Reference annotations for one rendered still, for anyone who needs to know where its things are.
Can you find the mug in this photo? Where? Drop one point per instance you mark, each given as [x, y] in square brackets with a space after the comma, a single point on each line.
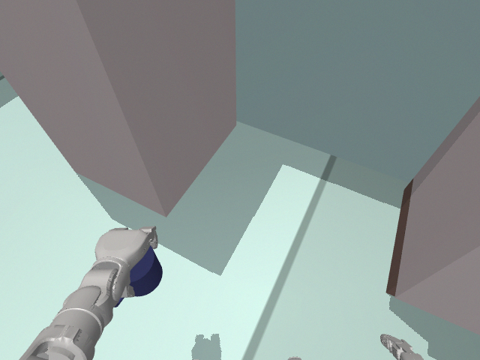
[146, 275]

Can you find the left robot arm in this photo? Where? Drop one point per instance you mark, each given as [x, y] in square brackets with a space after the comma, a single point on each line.
[77, 327]

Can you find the right robot hand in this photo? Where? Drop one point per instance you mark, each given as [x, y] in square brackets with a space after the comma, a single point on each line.
[400, 349]

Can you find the left robot hand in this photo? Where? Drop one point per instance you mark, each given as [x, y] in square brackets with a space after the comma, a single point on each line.
[127, 245]

